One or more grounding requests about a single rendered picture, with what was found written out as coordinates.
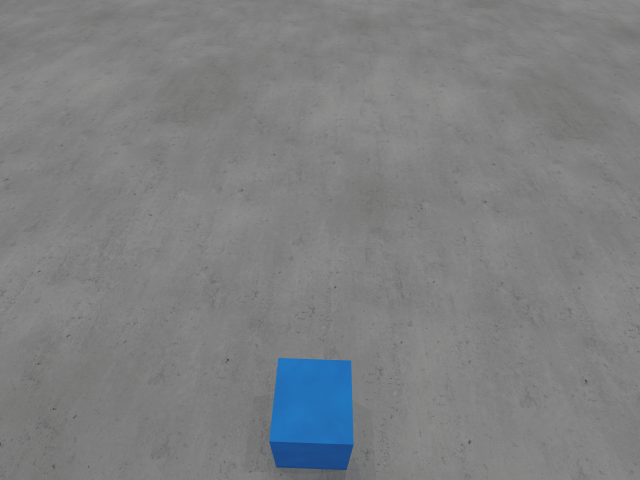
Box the carton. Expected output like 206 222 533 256
269 358 354 470

